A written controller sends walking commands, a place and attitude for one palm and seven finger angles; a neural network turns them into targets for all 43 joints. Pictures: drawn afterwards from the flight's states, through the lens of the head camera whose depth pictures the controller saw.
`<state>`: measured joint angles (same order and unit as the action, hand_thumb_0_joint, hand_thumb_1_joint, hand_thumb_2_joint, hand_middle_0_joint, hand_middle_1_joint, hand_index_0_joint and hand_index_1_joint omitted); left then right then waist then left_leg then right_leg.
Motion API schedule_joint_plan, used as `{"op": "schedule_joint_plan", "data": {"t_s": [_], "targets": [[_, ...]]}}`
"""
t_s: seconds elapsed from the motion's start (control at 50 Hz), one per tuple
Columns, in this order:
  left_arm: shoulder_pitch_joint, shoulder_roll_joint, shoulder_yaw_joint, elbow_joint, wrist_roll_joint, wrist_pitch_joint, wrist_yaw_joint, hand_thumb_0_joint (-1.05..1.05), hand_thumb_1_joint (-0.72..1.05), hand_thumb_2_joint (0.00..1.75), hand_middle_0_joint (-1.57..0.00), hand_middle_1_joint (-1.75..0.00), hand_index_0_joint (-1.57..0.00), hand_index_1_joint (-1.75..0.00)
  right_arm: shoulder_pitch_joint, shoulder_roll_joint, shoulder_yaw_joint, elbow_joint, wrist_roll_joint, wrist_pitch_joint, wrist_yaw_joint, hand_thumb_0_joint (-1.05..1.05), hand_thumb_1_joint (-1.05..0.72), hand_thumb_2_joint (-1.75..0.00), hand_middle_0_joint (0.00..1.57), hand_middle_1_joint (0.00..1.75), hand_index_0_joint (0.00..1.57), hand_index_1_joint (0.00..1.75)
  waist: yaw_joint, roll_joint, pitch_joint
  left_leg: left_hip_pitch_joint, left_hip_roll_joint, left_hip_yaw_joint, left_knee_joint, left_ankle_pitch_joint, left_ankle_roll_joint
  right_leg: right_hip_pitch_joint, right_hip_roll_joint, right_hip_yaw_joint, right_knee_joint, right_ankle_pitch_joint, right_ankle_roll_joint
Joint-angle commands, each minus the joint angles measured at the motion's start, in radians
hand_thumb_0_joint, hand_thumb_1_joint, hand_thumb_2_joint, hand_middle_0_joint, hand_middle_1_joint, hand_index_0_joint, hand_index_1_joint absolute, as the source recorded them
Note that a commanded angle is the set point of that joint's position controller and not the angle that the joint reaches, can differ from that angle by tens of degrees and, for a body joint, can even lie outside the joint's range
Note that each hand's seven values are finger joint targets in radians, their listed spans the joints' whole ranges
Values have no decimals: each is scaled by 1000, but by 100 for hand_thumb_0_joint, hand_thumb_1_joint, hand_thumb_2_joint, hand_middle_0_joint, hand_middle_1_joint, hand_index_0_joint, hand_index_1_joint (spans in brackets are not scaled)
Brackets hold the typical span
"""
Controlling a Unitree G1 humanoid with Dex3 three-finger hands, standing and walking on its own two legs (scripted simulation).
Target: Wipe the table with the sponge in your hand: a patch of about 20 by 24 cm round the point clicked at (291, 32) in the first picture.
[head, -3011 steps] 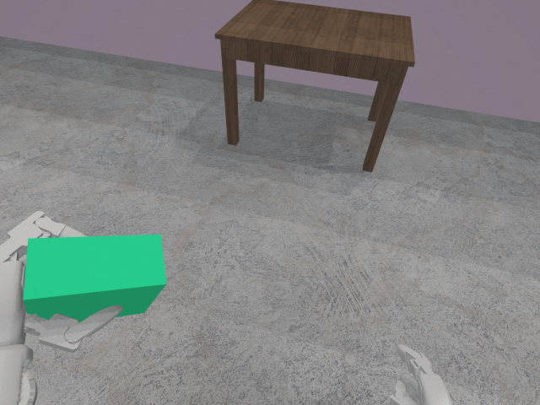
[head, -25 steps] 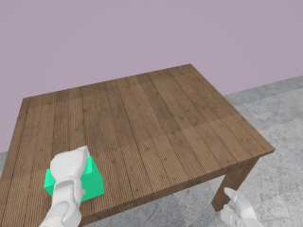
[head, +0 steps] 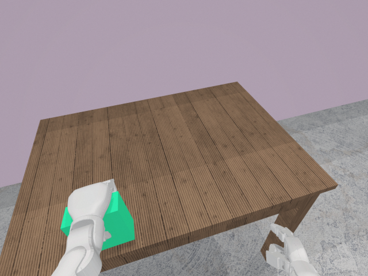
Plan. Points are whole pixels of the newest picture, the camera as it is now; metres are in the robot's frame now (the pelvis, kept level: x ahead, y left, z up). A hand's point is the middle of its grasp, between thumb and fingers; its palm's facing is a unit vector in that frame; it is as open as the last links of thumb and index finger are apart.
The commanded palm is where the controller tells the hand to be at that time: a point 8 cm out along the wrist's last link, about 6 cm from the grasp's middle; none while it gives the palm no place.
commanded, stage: lift the sponge slowly off the table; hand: left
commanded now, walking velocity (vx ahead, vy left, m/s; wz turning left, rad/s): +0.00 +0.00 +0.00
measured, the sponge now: (104, 228) +0.23 +0.25 -0.05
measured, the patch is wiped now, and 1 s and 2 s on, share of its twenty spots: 1.00 1.00 1.00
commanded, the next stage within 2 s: bring the sponge back beside the body in 1.32 s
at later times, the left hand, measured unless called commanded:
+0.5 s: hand (101, 203) +0.25 +0.23 +0.04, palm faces -0.03 -0.14 -0.99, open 10.1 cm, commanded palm +0.22 +0.23 +0.11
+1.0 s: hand (95, 191) +0.26 +0.24 +0.07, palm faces +0.02 -0.14 -0.99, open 10.1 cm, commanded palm +0.23 +0.24 +0.14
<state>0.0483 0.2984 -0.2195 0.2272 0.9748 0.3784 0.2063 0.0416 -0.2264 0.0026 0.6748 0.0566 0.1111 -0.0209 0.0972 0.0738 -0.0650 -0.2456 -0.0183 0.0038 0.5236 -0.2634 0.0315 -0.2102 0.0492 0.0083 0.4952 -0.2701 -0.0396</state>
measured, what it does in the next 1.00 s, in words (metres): stands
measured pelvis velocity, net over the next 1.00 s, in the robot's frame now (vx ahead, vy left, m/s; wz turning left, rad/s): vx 0.01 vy -0.01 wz -0.01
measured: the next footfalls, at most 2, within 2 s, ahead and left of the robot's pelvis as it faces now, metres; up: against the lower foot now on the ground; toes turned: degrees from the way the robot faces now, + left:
none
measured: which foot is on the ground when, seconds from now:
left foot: down 0.00-1.00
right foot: down 0.00-1.00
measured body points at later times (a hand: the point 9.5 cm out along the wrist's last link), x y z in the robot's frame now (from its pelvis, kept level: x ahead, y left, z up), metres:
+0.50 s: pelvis +0.00 -0.01 +0.01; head -0.04 -0.04 +0.45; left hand +0.24 +0.24 +0.09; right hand +0.24 -0.21 -0.07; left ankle +0.01 +0.10 -0.74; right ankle +0.00 -0.10 -0.74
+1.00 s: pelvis +0.01 -0.01 +0.01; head -0.03 -0.05 +0.46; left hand +0.25 +0.24 +0.12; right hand +0.26 -0.21 -0.06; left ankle +0.01 +0.10 -0.74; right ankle +0.00 -0.10 -0.74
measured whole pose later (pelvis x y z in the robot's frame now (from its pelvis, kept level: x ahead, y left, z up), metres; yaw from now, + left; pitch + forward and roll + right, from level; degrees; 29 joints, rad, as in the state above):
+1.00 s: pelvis +0.01 -0.01 +0.01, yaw +0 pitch -4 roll +0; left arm 0.03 0.37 -0.19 0.02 0.94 0.46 0.06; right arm -0.01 -0.25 0.03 0.69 0.06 0.11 -0.02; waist 0.11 0.10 -0.03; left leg -0.11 -0.01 0.00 0.40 -0.22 0.02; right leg -0.07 0.06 0.02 0.37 -0.22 -0.05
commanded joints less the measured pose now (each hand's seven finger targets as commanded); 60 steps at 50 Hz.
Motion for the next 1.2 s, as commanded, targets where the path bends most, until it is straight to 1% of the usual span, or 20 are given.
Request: {"op": "schedule_joint_plan", "data": {"t_s": [0.0,0.06,0.12,0.16,0.18,0.26,0.28,0.36,0.42,0.46,0.48,0.56,0.62,0.86,0.94,1.02,1.06,1.14,1.16,1.18], "targets": [[-266,147,83,-244,33,-15,45,0,10,130,-120,-160,-120,-160,-221,-110,-32,-170,-2,-58,-5,0,-90,-90,20,30,20,30,1,-46,-148,111,-8,-74,-77,200,22,5,7,74,-101,183,-56],[-277,185,121,-277,35,-9,41,0,10,130,-120,-160,-120,-160,-236,-116,-32,-168,-4,-58,-6,0,-90,-90,20,30,20,30,13,-23,-167,130,-7,-81,-92,206,20,25,10,94,-116,175,-61],[-261,140,73,-272,28,1,31,0,10,130,-120,-160,-120,-160,-241,-109,-30,-169,-1,-61,-4,0,-90,-90,20,30,20,30,5,-42,-138,132,-6,-72,-96,202,22,20,5,82,-124,169,-57],[-305,181,104,-284,32,8,24,0,10,130,-120,-160,-120,-160,-252,-117,-26,-162,-2,-58,-7,0,-90,-90,20,30,20,30,9,-33,-140,142,-9,-76,-108,190,21,28,7,101,-143,148,-59],[-287,146,73,-281,27,13,20,0,10,130,-120,-160,-120,-160,-249,-109,-27,-168,1,-59,-7,0,-90,-90,20,30,20,30,5,-32,-129,136,-8,-70,-112,180,23,28,5,86,-139,132,-56],[-308,185,104,-301,31,12,7,0,10,130,-120,-160,-120,-160,-264,-115,-23,-163,-1,-60,-7,0,-90,-90,20,30,20,30,17,-28,-144,158,-10,-77,-124,190,22,50,7,105,-158,136,-61],[-301,148,69,-303,25,13,2,0,10,130,-120,-160,-120,-160,-259,-109,-23,-169,1,-61,-7,0,-90,-90,20,30,20,30,10,-36,-142,154,-9,-70,-124,190,25,53,4,88,-151,137,-57],[-299,207,125,-316,28,18,-8,0,10,130,-120,-160,-120,-160,-272,-118,-20,-164,-2,-59,-6,0,-90,-90,20,30,20,30,25,-30,-147,162,-13,-73,-137,206,22,83,3,111,-168,159,-60],[-311,180,98,-283,24,32,-18,0,10,130,-120,-160,-120,-160,-275,-114,-15,-158,1,-56,-9,0,-90,-90,20,30,20,30,11,-45,-103,153,-12,-61,-143,184,22,66,-2,103,-183,133,-55],[-343,230,137,-296,25,37,-26,0,10,130,-120,-160,-120,-160,-286,-122,-13,-155,-1,-54,-12,0,-90,-90,20,30,20,30,17,-49,-110,166,-16,-69,-149,176,23,74,-1,125,-201,110,-56],[-345,189,103,-314,17,35,-30,0,10,130,-120,-160,-120,-160,-285,-115,-14,-164,2,-57,-13,0,-90,-90,20,30,20,30,10,-34,-117,167,-14,-58,-146,184,27,81,-5,108,-190,129,-53],[-334,229,135,-349,14,29,-49,0,10,130,-120,-160,-120,-160,-287,-123,-12,-162,-2,-60,-13,0,-90,-90,20,30,20,30,16,-28,-145,189,-17,-66,-148,225,24,112,-4,123,-193,188,-56],[-288,193,107,-345,7,30,-62,0,10,130,-120,-160,-120,-160,-280,-118,-14,-165,-1,-64,-10,0,-90,-90,20,30,20,30,12,-55,-129,184,-16,-59,-141,244,26,111,-7,109,-188,225,-51],[-320,283,174,-425,8,61,-80,0,10,130,-120,-160,-120,-160,-307,-128,-4,-164,-3,-55,-10,0,-90,-90,20,30,20,30,21,-39,-141,203,-14,-67,-153,279,23,147,-8,128,-188,273,-53],[-289,256,149,-439,-2,76,-99,0,10,130,-120,-160,-120,-160,-317,-125,-2,-166,2,-54,-8,0,-90,-90,20,30,20,30,20,-37,-149,208,-14,-63,-143,310,24,156,-14,115,-178,331,-50],[-291,227,109,-461,-5,90,-122,0,10,130,-120,-160,-120,-160,-320,-122,1,-174,3,-51,-6,0,-90,-90,20,30,20,30,11,-32,-129,208,-8,-65,-151,302,26,143,-11,108,-183,299,-49],[-321,277,146,-498,1,90,-128,0,10,130,-120,-160,-120,-160,-326,-128,3,-176,0,-49,-4,0,-90,-90,20,30,20,30,17,-20,-140,217,-6,-73,-155,307,25,152,-7,122,-184,296,-55],[-329,253,126,-496,4,93,-133,0,10,130,-120,-160,-120,-160,-332,-120,8,-175,1,-45,-4,0,-90,-90,20,30,20,30,17,-37,-140,212,-6,-70,-155,312,24,152,-11,109,-180,304,-51],[-338,303,169,-522,0,93,-131,0,10,130,-120,-160,-120,-160,-329,-127,6,-176,0,-43,-4,0,-90,-90,20,30,20,30,20,-30,-151,215,-2,-79,-163,300,23,162,-5,127,-185,276,-56],[-328,264,139,-526,-3,97,-130,0,10,130,-120,-160,-120,-160,-332,-119,6,-183,1,-42,-3,0,-90,-90,20,30,20,30,21,-18,-156,210,-4,-71,-161,302,27,169,-7,110,-178,279,-54]]}}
